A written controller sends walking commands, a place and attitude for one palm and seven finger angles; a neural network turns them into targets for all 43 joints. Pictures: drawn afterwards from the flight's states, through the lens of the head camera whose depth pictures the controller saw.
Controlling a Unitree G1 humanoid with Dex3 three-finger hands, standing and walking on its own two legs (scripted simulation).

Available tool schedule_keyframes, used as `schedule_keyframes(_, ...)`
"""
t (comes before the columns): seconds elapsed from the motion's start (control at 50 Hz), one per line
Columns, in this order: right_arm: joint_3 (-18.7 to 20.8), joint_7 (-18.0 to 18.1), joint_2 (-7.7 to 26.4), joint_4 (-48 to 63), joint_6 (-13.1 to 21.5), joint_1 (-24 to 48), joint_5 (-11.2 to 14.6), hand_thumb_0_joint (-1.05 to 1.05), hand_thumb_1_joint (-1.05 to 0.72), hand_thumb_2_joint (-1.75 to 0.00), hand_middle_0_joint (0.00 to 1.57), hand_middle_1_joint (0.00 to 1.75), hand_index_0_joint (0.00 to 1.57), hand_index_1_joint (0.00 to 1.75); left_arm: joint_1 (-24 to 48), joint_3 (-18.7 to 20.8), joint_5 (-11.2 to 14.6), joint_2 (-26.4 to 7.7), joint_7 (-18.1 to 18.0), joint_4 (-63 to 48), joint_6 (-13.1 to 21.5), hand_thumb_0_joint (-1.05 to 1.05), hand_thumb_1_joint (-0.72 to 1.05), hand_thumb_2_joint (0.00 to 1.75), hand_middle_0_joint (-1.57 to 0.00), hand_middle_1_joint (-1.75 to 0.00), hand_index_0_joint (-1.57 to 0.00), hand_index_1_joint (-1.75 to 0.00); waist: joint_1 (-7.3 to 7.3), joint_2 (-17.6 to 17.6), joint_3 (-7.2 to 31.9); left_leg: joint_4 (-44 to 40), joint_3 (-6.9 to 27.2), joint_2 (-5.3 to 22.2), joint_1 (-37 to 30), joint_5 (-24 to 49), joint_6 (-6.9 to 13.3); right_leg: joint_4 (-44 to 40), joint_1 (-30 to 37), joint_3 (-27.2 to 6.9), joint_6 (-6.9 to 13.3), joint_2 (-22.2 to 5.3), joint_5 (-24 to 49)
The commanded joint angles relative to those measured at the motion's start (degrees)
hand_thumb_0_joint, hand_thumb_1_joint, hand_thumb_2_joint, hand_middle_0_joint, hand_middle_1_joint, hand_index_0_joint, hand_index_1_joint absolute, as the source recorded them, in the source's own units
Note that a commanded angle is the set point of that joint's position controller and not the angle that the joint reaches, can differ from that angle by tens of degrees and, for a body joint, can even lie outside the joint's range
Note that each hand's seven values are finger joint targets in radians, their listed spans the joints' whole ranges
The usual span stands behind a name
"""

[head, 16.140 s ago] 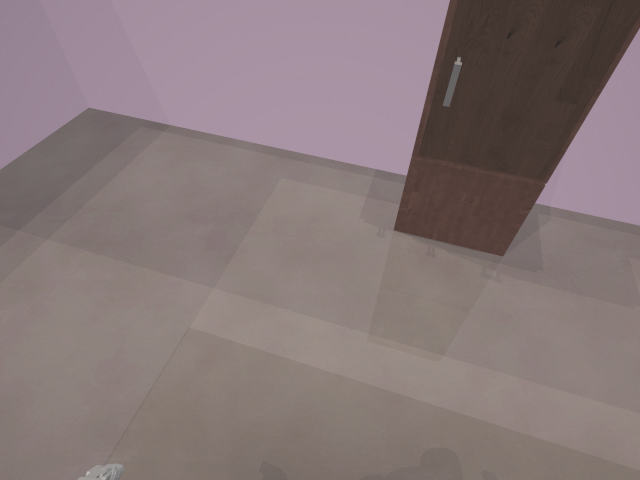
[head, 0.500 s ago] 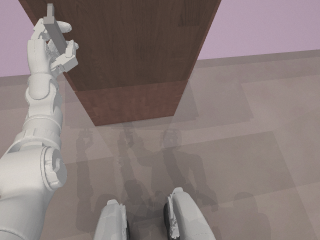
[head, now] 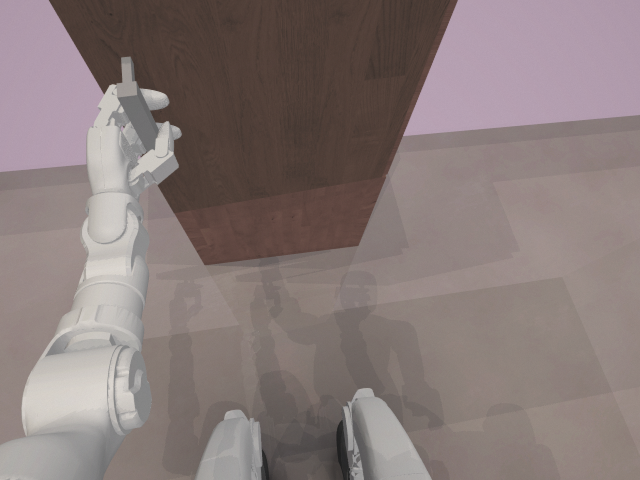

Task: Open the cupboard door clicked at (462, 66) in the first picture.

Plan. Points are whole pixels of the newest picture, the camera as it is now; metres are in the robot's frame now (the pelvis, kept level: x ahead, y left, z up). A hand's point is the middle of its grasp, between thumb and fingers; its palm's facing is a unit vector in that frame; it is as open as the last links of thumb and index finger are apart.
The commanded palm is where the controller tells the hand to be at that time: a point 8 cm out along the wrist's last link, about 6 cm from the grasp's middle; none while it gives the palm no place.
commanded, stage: pull the door open along its arc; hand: left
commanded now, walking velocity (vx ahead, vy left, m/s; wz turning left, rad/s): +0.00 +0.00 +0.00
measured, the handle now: (145, 115) +0.55 +0.18 +0.05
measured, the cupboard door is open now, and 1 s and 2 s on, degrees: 4 40 39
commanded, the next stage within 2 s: open thumb and fingers to let go in 0.80 s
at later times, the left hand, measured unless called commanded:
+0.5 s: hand (238, 247) +0.37 +0.07 +0.05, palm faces +0.43 -0.90 +0.02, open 5.7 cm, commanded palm +0.30 +0.10 +0.04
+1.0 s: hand (291, 295) +0.32 +0.01 +0.05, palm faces +0.39 -0.92 -0.09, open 6.0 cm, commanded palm +0.26 +0.05 +0.04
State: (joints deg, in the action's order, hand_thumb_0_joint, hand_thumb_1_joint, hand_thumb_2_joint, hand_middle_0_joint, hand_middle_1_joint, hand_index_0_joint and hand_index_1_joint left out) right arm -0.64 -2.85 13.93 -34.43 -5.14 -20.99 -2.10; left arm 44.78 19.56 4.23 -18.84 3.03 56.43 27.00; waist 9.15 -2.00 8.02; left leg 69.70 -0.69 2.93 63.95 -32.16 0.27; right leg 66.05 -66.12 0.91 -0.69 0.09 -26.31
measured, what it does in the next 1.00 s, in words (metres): shifts its weight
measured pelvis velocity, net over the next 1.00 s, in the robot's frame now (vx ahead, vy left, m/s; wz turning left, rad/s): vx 0.00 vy -0.06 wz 0.10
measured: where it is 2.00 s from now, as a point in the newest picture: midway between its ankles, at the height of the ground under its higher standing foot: outside the picture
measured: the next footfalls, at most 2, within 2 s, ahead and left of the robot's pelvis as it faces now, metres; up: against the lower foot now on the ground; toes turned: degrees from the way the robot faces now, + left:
none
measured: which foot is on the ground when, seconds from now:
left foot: down 0.00-1.00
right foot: down 0.00-1.00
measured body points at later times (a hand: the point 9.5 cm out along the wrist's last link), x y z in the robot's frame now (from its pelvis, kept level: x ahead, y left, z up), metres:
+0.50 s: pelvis +0.01 -0.02 +0.02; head +0.11 -0.02 +0.46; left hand +0.34 +0.11 +0.05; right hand +0.18 -0.24 -0.10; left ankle +0.00 +0.11 -0.63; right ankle +0.04 -0.13 -0.63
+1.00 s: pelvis +0.00 -0.06 +0.01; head +0.07 -0.08 +0.46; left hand +0.29 +0.06 +0.05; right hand +0.22 -0.25 -0.09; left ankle +0.00 +0.11 -0.63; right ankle +0.04 -0.13 -0.63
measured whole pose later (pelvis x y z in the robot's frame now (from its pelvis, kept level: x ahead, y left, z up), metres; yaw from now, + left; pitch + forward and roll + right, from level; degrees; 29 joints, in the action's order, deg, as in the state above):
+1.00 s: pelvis +0.00 -0.06 +0.01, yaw +5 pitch +17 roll +2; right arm 0.6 -1.7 10.0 -34.9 4.9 -6.7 -5.0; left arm 1.9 -14.2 -7.1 6.4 -36.5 19.1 18.3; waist 0.7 -1.9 10.0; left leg 64.0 3.6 1.6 51.2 -30.0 -4.0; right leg 66.4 -54.3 5.1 4.4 -1.3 -29.3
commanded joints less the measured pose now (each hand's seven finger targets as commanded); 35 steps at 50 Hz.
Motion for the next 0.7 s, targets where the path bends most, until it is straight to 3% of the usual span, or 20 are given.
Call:
schedule_keyframes(0.0,3.9,0.7,9.0,5.5,1.3,-6.3,0.7,0.00,-0.90,-0.90,0.20,0.30,0.20,0.30,4.5,-1.5,1.0,-6.3,0.2,-15.9,3.1,0.00,0.90,0.90,-0.40,-1.35,-0.40,-1.35,-2.95,0.0,28.2,-10.1,0.4,-2.8,-16.1,24.1,0.4,-7.5,25.8,1.2,1.7,1.7,22.8)
schedule_keyframes(0.06,4.0,0.9,8.5,6.1,1.9,-4.7,1.1,0.00,-0.90,-0.90,0.20,0.30,0.20,0.30,-0.8,-3.2,1.5,-3.5,-0.6,-19.8,3.1,0.00,0.90,0.90,-0.40,-1.35,-0.40,-1.35,-3.62,1.3,25.8,-11.0,0.0,-3.0,-15.2,22.4,0.3,-7.8,26.6,1.2,1.7,1.5,22.4)
schedule_keyframes(0.08,4.0,1.1,7.7,6.7,2.3,-3.4,0.8,0.00,-0.90,-0.90,0.20,0.30,0.20,0.30,-2.1,1.0,3.9,-2.0,-5.5,-22.3,3.2,0.00,0.90,0.90,-0.40,-1.35,-0.40,-1.35,-5.69,0.9,24.7,-11.6,-0.3,-3.0,-14.7,22.4,0.0,-8.1,26.7,1.7,1.6,1.4,21.6)
schedule_keyframes(0.1,3.9,0.8,7.5,6.8,2.7,-2.7,0.6,0.00,-0.90,-0.90,0.20,0.30,0.20,0.30,-5.1,-2.3,2.8,1.0,-7.9,-23.0,3.1,0.00,0.90,0.90,-0.40,-1.35,-0.40,-1.35,-5.39,1.1,24.5,-11.9,-0.3,-3.0,-15.3,22.0,-0.3,-8.1,26.4,1.8,1.5,1.4,21.1)
schedule_keyframes(0.16,4.0,0.4,6.6,7.3,3.3,-1.5,-0.5,0.00,-0.90,-0.90,0.20,0.30,0.20,0.30,-9.8,-3.3,0.9,4.3,-15.6,-28.1,3.6,0.00,0.90,0.90,-0.40,-1.35,-0.40,-1.35,-6.70,1.2,24.7,-12.0,-0.6,-3.0,-16.0,23.9,-0.6,-7.6,27.5,2.0,1.8,1.1,22.8)
schedule_keyframes(0.2,4.2,-0.1,5.9,7.6,3.5,-0.7,-1.1,0.00,-0.90,-0.90,0.20,0.30,0.20,0.30,-14.2,-7.6,-1.5,9.4,-20.1,-30.0,3.5,0.00,0.90,0.90,-0.40,-1.35,-0.40,-1.35,-6.66,2.1,23.8,-11.9,-0.6,-2.8,-17.1,25.7,-0.9,-7.5,27.6,2.3,1.9,0.9,24.3)
schedule_keyframes(0.36,4.8,-0.5,3.6,8.0,5.0,4.4,-3.1,0.00,-0.90,-0.90,0.20,0.30,0.20,0.30,-19.7,-19.5,-10.4,21.7,-36.0,-39.9,3.5,0.00,0.90,0.90,-0.40,-1.35,-0.40,-1.35,-6.99,3.8,24.9,-11.7,-0.5,-3.3,-18.7,24.3,-0.8,-8.3,29.2,2.2,2.2,0.3,24.1)
schedule_keyframes(0.4,4.5,-0.4,2.8,7.6,5.6,6.4,-3.5,0.00,-0.90,-0.90,0.20,0.30,0.20,0.30,-20.8,-22.0,-11.7,25.4,-39.2,-40.2,2.6,0.00,0.90,0.90,-0.40,-1.35,-0.40,-1.35,-6.85,4.1,23.3,-12.0,-0.4,-3.5,-18.5,22.7,-0.9,-9.0,29.1,2.4,2.3,0.2,22.6)
schedule_keyframes(0.46,4.3,0.2,1.7,7.4,6.6,8.5,-4.1,0.00,-0.90,-0.90,0.20,0.30,0.20,0.30,-23.7,-26.2,-14.6,28.6,-40.9,-41.9,1.5,0.00,0.90,0.90,-0.40,-1.35,-0.40,-1.35,-7.12,4.1,23.5,-11.9,-0.4,-3.5,-19.4,22.4,-0.9,-9.2,29.0,2.5,2.6,0.1,22.0)
schedule_keyframes(0.52,3.9,0.6,0.8,7.0,7.9,10.4,-4.3,0.00,-0.90,-0.90,0.20,0.30,0.20,0.30,-25.8,-29.7,-15.7,31.7,-41.5,-43.5,0.4,0.00,0.90,0.90,-0.40,-1.35,-0.40,-1.35,-7.30,4.3,22.8,-12.0,-0.4,-3.7,-19.7,21.0,-0.8,-9.9,29.3,2.4,2.8,-0.1,21.1)
schedule_keyframes(0.64,3.2,0.4,-0.2,8.1,10.4,14.1,-3.4,0.00,-0.90,-0.90,0.20,0.30,0.20,0.30,-37.7,-35.2,-13.1,36.4,-40.0,-48.7,-2.6,0.00,0.90,0.90,-0.40,-1.35,-0.40,-1.35,-8.25,7.1,21.4,-12.1,0.1,-4.3,-19.2,18.7,-0.9,-12.0,32.0,1.8,2.5,-0.6,21.0)
schedule_keyframes(0.68,2.7,0.1,-0.6,7.7,11.1,15.0,-3.2,0.00,-0.90,-0.90,0.20,0.30,0.20,0.30,-39.6,-36.5,-12.9,37.6,-40.0,-50.6,-3.2,0.00,0.90,0.90,-0.40,-1.35,-0.40,-1.35,-8.40,6.6,20.2,-12.1,0.4,-4.5,-19.1,17.9,-1.0,-12.1,31.6,1.6,2.3,-1.0,20.6)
